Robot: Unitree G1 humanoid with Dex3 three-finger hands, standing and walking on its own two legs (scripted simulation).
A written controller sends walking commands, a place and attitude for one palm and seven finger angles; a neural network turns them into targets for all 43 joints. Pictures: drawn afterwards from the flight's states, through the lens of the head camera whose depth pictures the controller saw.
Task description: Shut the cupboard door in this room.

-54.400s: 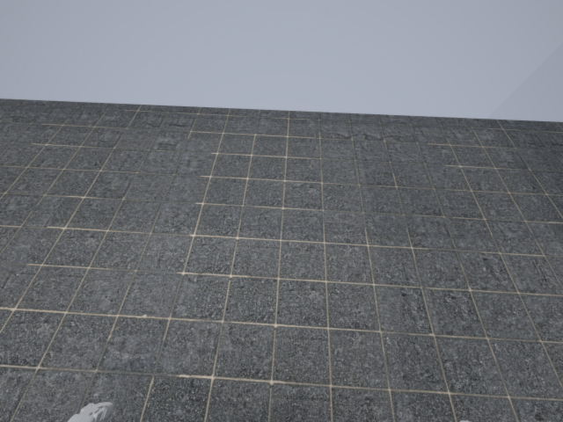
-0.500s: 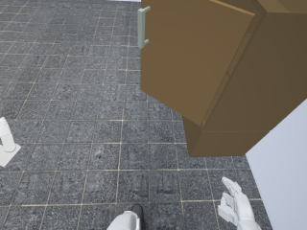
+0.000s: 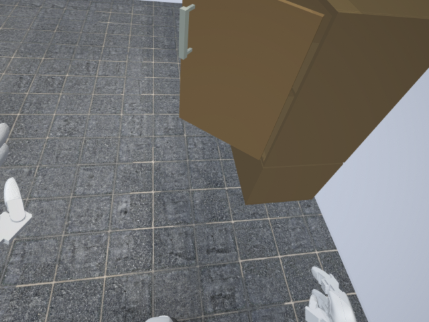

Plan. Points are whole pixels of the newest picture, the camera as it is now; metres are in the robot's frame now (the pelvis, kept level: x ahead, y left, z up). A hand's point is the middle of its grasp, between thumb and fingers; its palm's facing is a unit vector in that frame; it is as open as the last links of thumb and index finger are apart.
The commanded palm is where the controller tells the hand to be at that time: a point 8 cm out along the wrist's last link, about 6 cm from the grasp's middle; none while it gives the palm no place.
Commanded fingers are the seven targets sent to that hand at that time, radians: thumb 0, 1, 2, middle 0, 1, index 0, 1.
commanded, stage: stop stepping back and stand still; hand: left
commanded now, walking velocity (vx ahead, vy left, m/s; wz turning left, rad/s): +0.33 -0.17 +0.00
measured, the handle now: (187, 32) +0.92 +0.15 +0.04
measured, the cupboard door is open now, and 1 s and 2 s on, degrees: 50 50 50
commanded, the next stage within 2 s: let the arm hang, fingers relaxed in 0.62 s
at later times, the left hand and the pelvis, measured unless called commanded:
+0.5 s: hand out of the picture +0.17 +0.27 +0.16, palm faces +0.47 -0.83 -0.31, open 7.4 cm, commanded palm +0.11 +0.31 +0.18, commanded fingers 0.00 0.90 0.90 -0.20 -0.30 -0.20 -0.30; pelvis -0.03 +0.01 -0.01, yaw +1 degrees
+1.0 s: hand out of the picture +0.03 +0.22 -0.17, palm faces -0.01 -0.99 -0.17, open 7.3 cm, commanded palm none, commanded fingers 0.00 0.90 0.90 -0.20 -0.30 -0.20 -0.30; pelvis -0.04 +0.05 -0.01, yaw +0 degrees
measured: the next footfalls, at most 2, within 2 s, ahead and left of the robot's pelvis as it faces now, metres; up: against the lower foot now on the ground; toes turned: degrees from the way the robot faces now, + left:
right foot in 0.20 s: -0.05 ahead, -0.08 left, +0.00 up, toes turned -5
left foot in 0.46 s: +0.07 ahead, +0.15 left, +0.00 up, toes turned +4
